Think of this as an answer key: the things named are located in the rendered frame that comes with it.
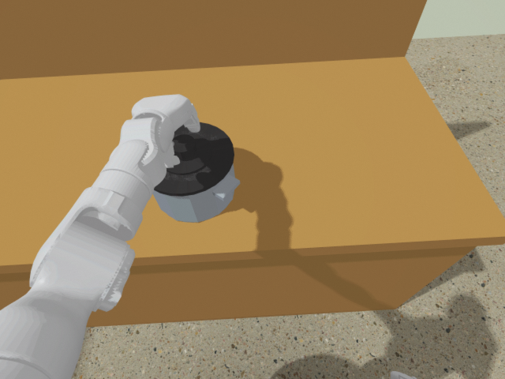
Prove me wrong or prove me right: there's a robot left hand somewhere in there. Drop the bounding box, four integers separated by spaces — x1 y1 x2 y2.
132 94 200 168

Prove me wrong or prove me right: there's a lid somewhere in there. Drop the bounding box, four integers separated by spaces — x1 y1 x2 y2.
154 122 234 197

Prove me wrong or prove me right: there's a pot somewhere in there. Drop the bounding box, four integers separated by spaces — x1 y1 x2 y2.
153 163 240 223

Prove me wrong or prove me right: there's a robot left upper arm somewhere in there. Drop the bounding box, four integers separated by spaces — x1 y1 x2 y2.
0 221 136 379

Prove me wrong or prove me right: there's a robot left forearm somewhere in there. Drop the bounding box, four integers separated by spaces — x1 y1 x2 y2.
30 109 174 287

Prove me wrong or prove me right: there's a table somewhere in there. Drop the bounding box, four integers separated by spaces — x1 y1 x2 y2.
0 0 505 328

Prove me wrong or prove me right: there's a knob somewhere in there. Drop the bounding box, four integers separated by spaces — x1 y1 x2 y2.
172 134 196 159

